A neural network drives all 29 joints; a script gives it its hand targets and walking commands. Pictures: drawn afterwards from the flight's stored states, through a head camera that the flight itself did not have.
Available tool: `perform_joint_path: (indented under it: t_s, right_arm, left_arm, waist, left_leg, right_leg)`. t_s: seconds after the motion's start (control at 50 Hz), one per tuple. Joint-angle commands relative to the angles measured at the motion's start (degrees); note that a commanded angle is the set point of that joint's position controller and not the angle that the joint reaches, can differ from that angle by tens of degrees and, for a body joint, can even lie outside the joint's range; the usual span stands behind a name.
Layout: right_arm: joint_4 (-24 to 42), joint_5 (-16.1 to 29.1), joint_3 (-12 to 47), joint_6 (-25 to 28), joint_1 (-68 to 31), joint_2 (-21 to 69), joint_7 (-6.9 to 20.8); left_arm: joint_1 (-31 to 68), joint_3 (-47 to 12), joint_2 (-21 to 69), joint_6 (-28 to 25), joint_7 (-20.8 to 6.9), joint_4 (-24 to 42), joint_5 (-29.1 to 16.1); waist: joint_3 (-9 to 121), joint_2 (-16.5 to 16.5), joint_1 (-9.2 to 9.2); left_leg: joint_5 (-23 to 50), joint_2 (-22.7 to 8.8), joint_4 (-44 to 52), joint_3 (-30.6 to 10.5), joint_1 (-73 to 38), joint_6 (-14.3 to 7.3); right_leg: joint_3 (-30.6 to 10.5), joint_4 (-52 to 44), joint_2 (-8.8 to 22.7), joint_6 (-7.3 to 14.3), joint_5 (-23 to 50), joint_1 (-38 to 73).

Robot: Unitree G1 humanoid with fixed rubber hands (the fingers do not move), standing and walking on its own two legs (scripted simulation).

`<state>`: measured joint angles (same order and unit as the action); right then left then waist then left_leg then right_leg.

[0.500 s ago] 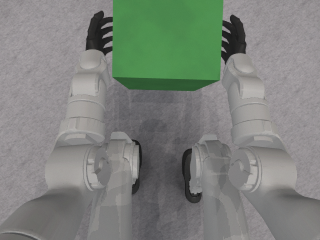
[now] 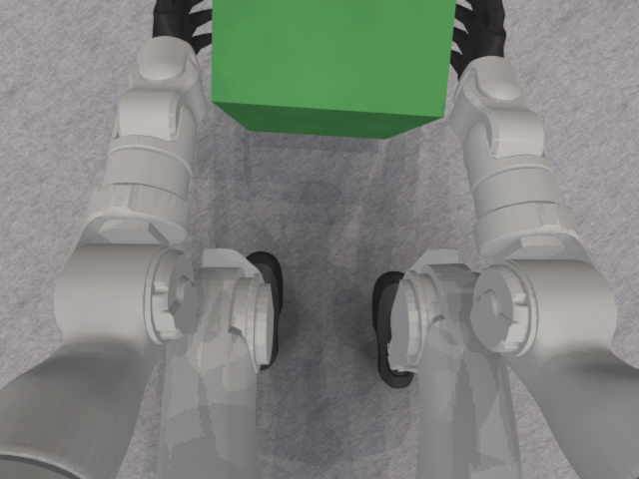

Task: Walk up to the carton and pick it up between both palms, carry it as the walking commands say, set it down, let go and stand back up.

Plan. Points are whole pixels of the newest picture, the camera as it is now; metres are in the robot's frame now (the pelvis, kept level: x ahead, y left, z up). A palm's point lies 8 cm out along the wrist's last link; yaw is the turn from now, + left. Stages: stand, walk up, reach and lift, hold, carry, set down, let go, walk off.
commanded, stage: set down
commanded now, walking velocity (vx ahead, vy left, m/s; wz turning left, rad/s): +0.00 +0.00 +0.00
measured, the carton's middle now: (326, 53) +0.54 +0.03 -0.22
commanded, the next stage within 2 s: none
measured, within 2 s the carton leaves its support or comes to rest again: rests again in 0.80 s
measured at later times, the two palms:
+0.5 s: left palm (183, 47) +0.52 +0.18 -0.16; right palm (473, 62) +0.52 -0.13 -0.16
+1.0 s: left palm (188, 53) +0.52 +0.18 -0.18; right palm (468, 64) +0.52 -0.13 -0.18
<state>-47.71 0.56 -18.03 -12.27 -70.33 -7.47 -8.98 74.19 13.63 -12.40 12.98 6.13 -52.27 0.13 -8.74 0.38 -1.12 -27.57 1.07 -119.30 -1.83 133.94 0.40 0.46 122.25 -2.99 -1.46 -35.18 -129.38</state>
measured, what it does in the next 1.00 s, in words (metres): stands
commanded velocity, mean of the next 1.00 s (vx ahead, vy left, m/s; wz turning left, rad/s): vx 0.00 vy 0.00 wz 0.00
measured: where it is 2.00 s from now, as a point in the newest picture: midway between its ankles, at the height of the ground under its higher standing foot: (328, 338)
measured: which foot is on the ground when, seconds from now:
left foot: down 0.00-1.00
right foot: down 0.00-1.00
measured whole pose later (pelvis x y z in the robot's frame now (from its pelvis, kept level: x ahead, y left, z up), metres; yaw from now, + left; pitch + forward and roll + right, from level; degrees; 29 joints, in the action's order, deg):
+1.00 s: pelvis +0.00 +0.00 -0.02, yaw +0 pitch +41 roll -1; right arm -56.1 0.4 -16.0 -9.9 -75.1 -9.0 -7.6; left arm 77.8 11.4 -16.0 9.0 4.9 -63.1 -2.5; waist -10.6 0.5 -0.9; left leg -28.3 0.2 -123.3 -1.4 136.3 0.5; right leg -0.3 126.4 -4.7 -1.8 -35.2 -132.6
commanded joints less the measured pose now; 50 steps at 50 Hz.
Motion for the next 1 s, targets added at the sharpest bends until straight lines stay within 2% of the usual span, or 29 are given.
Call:
perform_joint_path:
  t_s: [0.0,0.08,0.24,0.32,0.48,0.76,0.98]
  right_arm:
    - [10.7,6.8,27.7,2.6,-40.9,52.4,15.7]
    - [9.5,6.8,27.7,2.5,-40.2,52.8,15.8]
    - [5.5,5.5,24.8,2.4,-40.2,53.1,16.4]
    - [4.9,5.1,23.9,2.7,-40.9,52.5,16.4]
    - [4.6,5.1,23.2,3.2,-40.8,52.3,16.3]
    - [2.6,4.8,22.4,4.2,-37.4,51.9,16.8]
    - [-0.2,3.9,20.9,4.8,-35.6,51.2,16.3]
  left_arm:
    - [32.2,-23.5,57.7,-2.6,-14.2,8.3,-7.7]
    - [31.9,-23.1,57.3,-2.6,-14.4,7.3,-7.8]
    - [32.6,-19.4,54.8,-3.1,-15.0,4.9,-5.9]
    - [33.1,-18.4,54.3,-3.4,-15.4,3.8,-5.6]
    - [33.6,-18.6,54.6,-3.8,-15.8,3.0,-6.5]
    - [30.5,-17.4,53.4,-5.4,-15.8,1.3,-6.6]
    - [30.6,-16.5,50.9,-6.7,-16.0,-0.2,-6.8]
  waist:
    - [77.5,-1.3,1.71]
    - [74.6,-1.1,1.61]
    - [67.3,-0.6,-0.21]
    - [66.3,-0.2,-0.28]
    - [67.1,-0.6,0.4]
    - [63.8,0.6,-0.44]
    - [59.9,1.4,-0.55]
  left_leg:
    - [22.9,5.8,4.5,4.3,-49.1,0.1]
    - [21.3,5.8,4.3,4.4,-46.9,0.0]
    - [16.5,5.3,4.5,4.9,-41.4,-0.6]
    - [15.4,5.1,4.2,5.0,-40.1,-0.7]
    - [16.4,4.9,3.2,4.9,-40.3,-0.5]
    - [19.5,4.8,2.2,4.2,-39.2,-0.7]
    - [17.9,4.5,1.6,4.2,-35.9,-0.9]
  right_leg:
    - [3.9,-10.0,-5.7,0.5,22.2,30.3]
    - [4.0,-9.8,-5.7,0.5,21.0,29.0]
    - [3.4,-10.0,-5.7,0.7,16.8,25.7]
    - [3.2,-9.9,-5.5,0.8,15.8,25.5]
    - [3.4,-9.1,-5.4,0.8,16.7,25.6]
    - [3.3,-7.4,-5.4,0.7,19.1,22.3]
    - [2.7,-7.0,-5.3,0.7,18.8,22.0]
